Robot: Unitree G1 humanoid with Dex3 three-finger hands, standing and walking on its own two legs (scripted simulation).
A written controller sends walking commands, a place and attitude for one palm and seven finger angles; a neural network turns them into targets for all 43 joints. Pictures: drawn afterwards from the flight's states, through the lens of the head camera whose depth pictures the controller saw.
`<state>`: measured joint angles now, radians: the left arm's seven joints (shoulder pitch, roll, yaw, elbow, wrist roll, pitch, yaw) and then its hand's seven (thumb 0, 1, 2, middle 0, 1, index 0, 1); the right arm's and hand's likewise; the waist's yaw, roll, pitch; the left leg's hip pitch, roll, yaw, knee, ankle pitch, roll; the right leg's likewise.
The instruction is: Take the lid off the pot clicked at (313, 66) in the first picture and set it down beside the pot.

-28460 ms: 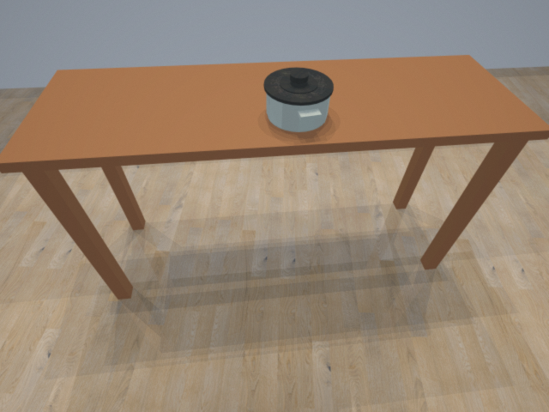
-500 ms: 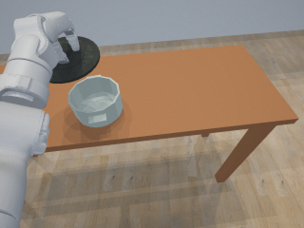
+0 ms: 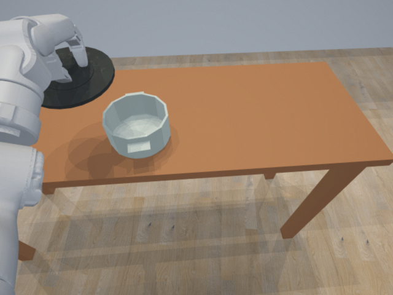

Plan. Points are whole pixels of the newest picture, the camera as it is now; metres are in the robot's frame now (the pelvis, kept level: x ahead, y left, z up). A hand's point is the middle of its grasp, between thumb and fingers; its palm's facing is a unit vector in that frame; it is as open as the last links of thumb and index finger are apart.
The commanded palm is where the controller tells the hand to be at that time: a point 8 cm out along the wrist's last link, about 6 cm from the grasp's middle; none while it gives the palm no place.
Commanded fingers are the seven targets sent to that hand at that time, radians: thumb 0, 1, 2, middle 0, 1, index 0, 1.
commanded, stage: move the lid sideways beside the pot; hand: left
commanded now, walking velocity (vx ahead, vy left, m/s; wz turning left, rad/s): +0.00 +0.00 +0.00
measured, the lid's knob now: (64, 65) +0.51 +0.24 +0.20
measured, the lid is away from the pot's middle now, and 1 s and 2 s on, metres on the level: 0.11 0.22 0.23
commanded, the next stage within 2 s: lower the lid onto the table in 1.40 s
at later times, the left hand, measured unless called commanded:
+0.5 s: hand (30, 69) +0.48 +0.29 +0.22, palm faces -0.32 -0.08 -0.94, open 7.3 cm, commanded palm +0.50 +0.29 +0.30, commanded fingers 0.00 0.74 0.89 -0.80 -1.08 -0.83 -1.08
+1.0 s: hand out of the picture +0.47 +0.34 +0.21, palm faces -0.35 -0.12 -0.93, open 7.3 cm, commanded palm +0.50 +0.35 +0.30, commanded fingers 0.00 0.74 0.89 -0.80 -1.08 -0.83 -1.08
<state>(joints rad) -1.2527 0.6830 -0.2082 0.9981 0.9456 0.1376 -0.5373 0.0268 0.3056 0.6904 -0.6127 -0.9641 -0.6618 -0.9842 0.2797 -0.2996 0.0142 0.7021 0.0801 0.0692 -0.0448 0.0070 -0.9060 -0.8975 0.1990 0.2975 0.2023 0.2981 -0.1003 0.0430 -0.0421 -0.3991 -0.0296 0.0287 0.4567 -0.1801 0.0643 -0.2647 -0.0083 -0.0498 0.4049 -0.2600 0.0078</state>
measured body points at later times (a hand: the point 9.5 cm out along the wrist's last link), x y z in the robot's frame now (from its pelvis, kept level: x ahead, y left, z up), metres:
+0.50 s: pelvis +0.00 +0.01 +0.00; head +0.05 +0.01 +0.45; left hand +0.49 +0.29 +0.27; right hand +0.03 -0.27 -0.12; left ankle +0.03 +0.08 -0.74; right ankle -0.04 -0.13 -0.74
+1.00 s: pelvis +0.00 +0.01 +0.00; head +0.07 +0.02 +0.44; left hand +0.48 +0.35 +0.26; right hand +0.04 -0.28 -0.12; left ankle +0.03 +0.08 -0.74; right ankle -0.04 -0.13 -0.74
